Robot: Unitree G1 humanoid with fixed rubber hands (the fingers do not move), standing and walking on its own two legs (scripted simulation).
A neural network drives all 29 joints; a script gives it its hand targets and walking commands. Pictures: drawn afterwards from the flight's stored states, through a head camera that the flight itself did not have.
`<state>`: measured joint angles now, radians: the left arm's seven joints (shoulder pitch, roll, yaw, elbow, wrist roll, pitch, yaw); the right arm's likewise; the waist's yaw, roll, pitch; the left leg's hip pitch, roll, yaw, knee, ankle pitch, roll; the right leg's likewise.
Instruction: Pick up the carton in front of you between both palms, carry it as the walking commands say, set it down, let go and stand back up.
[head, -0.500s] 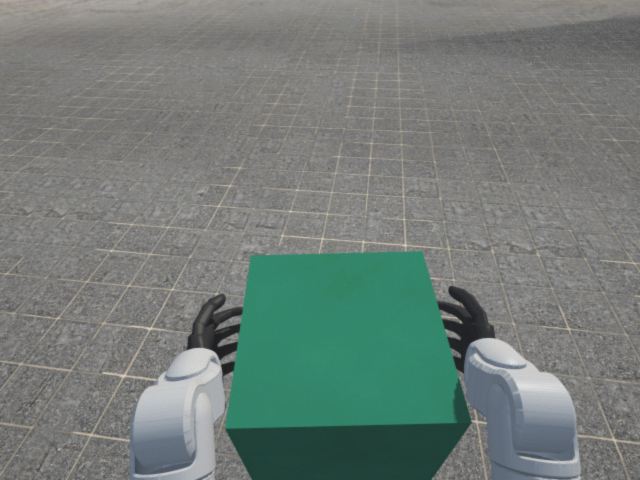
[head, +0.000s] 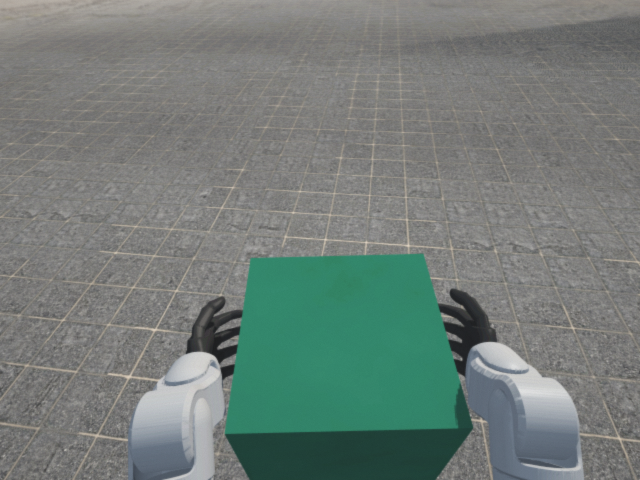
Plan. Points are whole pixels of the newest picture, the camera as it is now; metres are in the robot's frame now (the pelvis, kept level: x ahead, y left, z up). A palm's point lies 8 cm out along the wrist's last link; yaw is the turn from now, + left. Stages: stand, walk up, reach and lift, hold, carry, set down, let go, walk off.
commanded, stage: carry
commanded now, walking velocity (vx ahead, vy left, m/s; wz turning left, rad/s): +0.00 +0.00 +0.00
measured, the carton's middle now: (339, 381) +0.26 +0.00 +0.02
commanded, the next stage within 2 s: hold in 1.28 s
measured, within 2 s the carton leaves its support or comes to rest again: neither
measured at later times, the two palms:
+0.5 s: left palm (212, 392) +0.23 +0.15 +0.06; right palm (475, 383) +0.23 -0.15 +0.06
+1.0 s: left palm (222, 384) +0.25 +0.14 +0.04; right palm (467, 377) +0.25 -0.15 +0.04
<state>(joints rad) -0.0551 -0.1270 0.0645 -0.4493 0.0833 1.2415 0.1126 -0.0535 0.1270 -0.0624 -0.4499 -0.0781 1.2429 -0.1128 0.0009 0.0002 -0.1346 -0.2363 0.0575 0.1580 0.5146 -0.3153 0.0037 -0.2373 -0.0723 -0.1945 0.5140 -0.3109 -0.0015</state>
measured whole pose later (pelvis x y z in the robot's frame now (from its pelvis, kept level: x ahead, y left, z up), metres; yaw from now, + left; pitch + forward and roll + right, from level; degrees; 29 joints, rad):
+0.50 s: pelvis -0.03 +0.00 +0.00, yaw +0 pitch +2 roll +0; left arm -0.10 -0.13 0.09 -0.16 0.17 1.02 0.04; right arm -0.10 0.13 -0.09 -0.15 -0.16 1.02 -0.04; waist 0.00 0.00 -0.11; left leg -0.27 0.06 0.16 0.49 -0.25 0.01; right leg -0.27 -0.07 -0.19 0.49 -0.25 -0.01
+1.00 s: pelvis -0.04 +0.00 +0.00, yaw +0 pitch +2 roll +0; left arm -0.19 -0.14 0.16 0.13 0.22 0.71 0.02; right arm -0.19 0.14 -0.16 0.12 -0.22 0.71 -0.02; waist 0.00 0.00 -0.08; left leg -0.29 0.06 0.16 0.50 -0.24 0.01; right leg -0.30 -0.07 -0.19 0.50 -0.24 -0.02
